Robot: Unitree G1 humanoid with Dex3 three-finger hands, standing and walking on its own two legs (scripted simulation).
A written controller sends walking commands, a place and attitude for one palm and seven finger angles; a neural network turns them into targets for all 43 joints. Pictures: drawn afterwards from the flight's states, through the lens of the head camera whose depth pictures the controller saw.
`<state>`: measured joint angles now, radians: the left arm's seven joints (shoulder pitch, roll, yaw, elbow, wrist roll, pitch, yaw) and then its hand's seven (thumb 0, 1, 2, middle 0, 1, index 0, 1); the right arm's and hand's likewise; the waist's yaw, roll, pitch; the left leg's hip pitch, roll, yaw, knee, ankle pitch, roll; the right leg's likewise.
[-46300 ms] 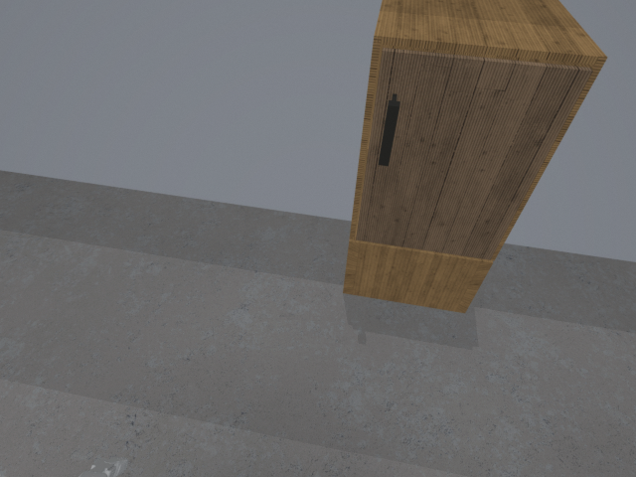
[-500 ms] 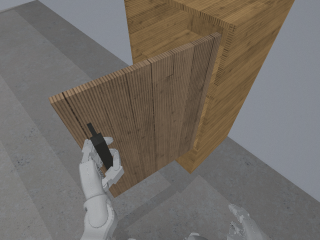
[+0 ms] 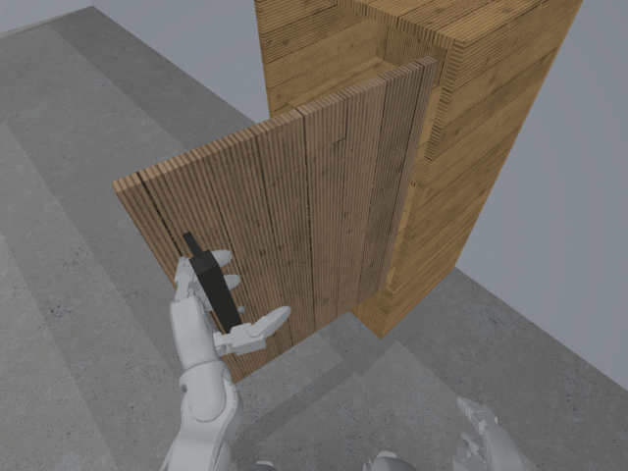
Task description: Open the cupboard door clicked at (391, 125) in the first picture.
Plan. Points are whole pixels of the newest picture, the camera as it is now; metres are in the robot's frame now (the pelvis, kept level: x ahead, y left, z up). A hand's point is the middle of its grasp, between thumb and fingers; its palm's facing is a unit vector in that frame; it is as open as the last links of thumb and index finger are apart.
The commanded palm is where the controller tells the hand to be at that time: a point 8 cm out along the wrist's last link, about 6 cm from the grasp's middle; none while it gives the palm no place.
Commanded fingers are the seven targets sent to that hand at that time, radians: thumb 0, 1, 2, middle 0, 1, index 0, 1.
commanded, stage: open thumb and fingers to let go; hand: left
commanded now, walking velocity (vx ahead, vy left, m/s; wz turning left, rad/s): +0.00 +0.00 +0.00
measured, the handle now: (212, 284) +0.34 +0.16 +0.05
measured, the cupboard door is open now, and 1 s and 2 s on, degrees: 82 84 84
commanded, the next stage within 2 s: slide the hand sideways off the handle in 0.38 s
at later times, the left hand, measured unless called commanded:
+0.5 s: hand (238, 313) +0.30 +0.11 +0.05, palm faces +0.35 -0.94 -0.01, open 14.4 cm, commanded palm +0.26 +0.15 +0.04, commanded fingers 0.00 -0.50 0.30 -0.15 -0.30 -0.15 -0.30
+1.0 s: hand (222, 353) +0.25 +0.12 +0.04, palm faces -0.10 -1.00 +0.00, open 16.1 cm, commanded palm +0.22 +0.19 +0.04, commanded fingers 0.00 -0.50 0.30 -0.15 -0.30 -0.15 -0.30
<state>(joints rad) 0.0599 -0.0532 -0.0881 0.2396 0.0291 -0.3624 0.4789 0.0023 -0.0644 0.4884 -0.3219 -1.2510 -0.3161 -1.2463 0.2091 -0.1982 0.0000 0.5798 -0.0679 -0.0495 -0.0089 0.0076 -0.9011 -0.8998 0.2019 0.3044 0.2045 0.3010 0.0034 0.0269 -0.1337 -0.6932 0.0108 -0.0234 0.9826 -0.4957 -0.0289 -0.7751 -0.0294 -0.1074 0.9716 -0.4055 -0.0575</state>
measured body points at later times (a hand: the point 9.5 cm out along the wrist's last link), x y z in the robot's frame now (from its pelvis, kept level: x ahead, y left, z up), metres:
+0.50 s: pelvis -0.01 +0.02 +0.00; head +0.04 +0.02 +0.44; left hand +0.27 +0.16 +0.05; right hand +0.16 -0.19 -0.10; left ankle -0.01 +0.14 -0.68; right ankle +0.04 -0.09 -0.68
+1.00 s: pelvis +0.00 +0.04 -0.01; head +0.04 +0.04 +0.44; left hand +0.25 +0.18 +0.05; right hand +0.17 -0.18 -0.08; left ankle -0.01 +0.14 -0.68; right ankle +0.04 -0.09 -0.68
